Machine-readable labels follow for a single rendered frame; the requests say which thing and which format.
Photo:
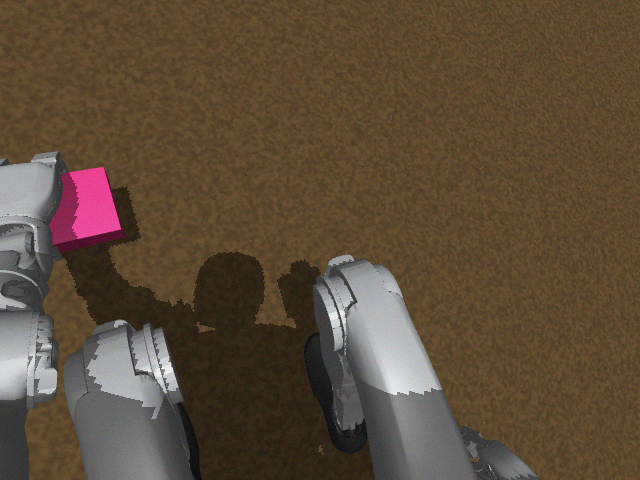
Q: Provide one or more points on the right robot foot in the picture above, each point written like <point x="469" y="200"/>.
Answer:
<point x="345" y="441"/>

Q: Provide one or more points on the left robot arm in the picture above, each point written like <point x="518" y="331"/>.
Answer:
<point x="28" y="352"/>

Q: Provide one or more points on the right robot hand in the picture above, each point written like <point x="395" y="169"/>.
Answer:
<point x="497" y="462"/>

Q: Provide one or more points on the carton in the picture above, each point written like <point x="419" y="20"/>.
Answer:
<point x="87" y="214"/>

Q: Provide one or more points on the left robot foot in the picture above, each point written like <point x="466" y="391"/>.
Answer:
<point x="192" y="442"/>

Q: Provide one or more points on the left robot hand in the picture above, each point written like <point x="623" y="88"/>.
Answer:
<point x="33" y="189"/>

